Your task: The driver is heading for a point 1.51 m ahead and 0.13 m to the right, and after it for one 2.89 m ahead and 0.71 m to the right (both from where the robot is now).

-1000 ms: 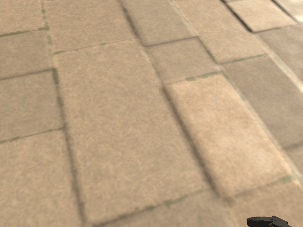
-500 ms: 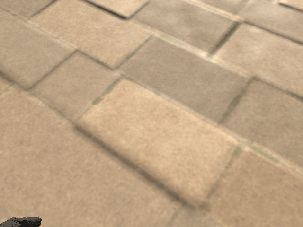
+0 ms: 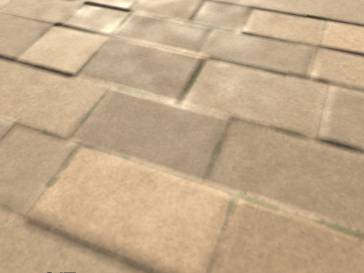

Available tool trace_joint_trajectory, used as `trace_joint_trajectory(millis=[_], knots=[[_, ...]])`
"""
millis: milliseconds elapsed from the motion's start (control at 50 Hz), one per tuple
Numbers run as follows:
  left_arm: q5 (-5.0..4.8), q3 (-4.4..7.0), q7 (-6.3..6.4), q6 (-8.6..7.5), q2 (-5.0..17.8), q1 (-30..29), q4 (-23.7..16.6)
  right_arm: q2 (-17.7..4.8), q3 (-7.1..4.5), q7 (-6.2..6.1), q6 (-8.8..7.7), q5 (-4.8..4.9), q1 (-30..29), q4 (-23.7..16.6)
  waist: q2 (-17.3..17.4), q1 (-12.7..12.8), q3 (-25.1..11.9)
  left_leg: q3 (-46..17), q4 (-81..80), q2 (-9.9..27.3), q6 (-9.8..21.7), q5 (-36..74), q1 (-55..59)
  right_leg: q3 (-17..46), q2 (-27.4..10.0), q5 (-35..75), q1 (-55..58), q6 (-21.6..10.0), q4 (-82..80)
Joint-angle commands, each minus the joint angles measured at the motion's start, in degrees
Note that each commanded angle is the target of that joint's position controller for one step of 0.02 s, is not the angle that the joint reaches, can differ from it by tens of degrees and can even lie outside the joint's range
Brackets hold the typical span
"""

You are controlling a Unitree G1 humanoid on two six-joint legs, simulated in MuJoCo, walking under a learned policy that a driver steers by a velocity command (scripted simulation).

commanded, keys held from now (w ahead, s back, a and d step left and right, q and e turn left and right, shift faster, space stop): shift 1.00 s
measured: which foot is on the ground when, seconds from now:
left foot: up 0.00-0.02, down 0.04-1.00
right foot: down 0.00-1.00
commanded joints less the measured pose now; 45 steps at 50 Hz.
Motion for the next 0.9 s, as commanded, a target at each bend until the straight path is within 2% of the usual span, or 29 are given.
trace_joint_trajectory(millis=[20, 40, 60, 80, 100, 120, 160, 200, 360, 620, 900], knots=[[-0.74, 1.99, -0.18, -0.64, 7.5, -1.1, -1.9, -3.3, -0.49, 0.43, -1.09, -0.13, 0.6, -3.1, -9.7, -0.9, -6.4, 1.3, -14.3, -0.7, 1.6, 6.9, 8.0, 12.4, -12.7, 15.9, 3.9, -9.6, -5.4], [-0.86, 1.51, -0.19, -0.89, 6.1, 0.3, -1.0, -3.3, -0.25, 0.61, -1.36, -0.96, 1.8, -2.7, -8.0, -1.4, -6.3, 0.0, -20.7, 0.0, 2.6, 14.9, 12.8, 11.8, -10.5, 10.9, 2.0, -6.8, -4.7], [0.06, 1.01, -0.14, -1.32, 4.3, 2.3, -0.6, -6.4, -0.54, 0.43, -1.64, -2.16, 2.4, -3.0, -2.0, 0.4, -7.1, -7.0, -21.5, 6.2, 4.6, 26.8, 16.6, 9.1, -6.4, 3.3, -0.6, -2.8, -0.1], [0.49, 1.19, -0.36, -1.61, 3.6, 6.1, -0.2, -8.6, -0.87, 0.42, -1.82, -2.21, -0.8, -2.7, 8.0, 5.1, -6.4, -9.6, -20.6, 10.4, 9.2, 24.2, 11.5, 3.6, -1.7, -4.1, 0.6, 0.3, 0.0], [1.17, 1.47, -0.18, -1.55, 5.7, 3.3, 0.3, -4.7, 0.01, 0.64, -2.19, -1.75, -3.5, -3.7, 7.8, 3.1, -5.2, -10.4, -22.9, 9.7, 10.5, 14.8, 5.8, 3.1, -2.4, -2.2, 5.4, 2.1, -1.1], [0.94, 2.02, -0.11, -1.36, 6.7, 0.8, 0.3, -3.6, 0.38, 0.72, -2.53, -1.74, -3.8, -3.6, 6.5, 2.1, -3.9, -8.5, -22.9, 7.4, 8.7, 8.9, 5.0, 3.1, -2.3, 0.2, 6.0, 2.1, -1.3], [0.69, 2.10, 0.22, -0.59, 6.2, -0.6, 0.6, -4.6, 0.29, 0.70, -3.38, -1.41, -2.7, -3.0, 4.6, 0.8, -3.1, -6.3, -22.4, 5.5, 6.4, 6.7, 4.8, 3.8, -2.5, 4.2, 6.5, 1.1, -1.5], [0.36, 2.04, 0.11, -0.41, 5.2, 0.1, 1.4, -3.9, 0.63, 0.37, -3.85, -1.27, -0.7, -2.1, 3.2, 0.5, -3.1, -4.9, -21.6, 4.6, 5.7, 7.1, 5.7, 4.5, -2.9, 5.6, 6.8, 0.6, -2.5], [0.09, 2.43, 0.47, -0.95, 4.1, 2.5, 5.4, -2.8, 1.26, -0.06, -3.39, -1.07, 0.3, -0.7, -1.5, -0.3, -3.3, -3.2, -20.0, 3.1, 5.9, 9.4, 8.2, 4.9, -3.4, 9.9, 7.1, 1.2, -3.5], [-0.32, 2.93, 1.61, -0.79, 4.5, 4.0, 12.1, -2.7, 1.48, -0.02, -3.42, -0.74, 1.5, 4.9, -1.5, -0.1, -2.5, -2.1, -21.3, 1.9, 5.7, 12.8, 9.2, 4.7, -3.8, 13.8, 10.2, 1.7, -4.6], [-0.57, 2.74, 1.97, -0.79, 4.3, 3.1, 20.3, -3.2, 1.59, -0.64, -3.19, -0.61, 3.8, 11.0, -1.4, -0.4, -1.3, -2.0, -23.0, 1.4, 5.9, 14.4, 11.0, 3.4, -3.5, 13.1, 10.6, 2.3, -6.7]])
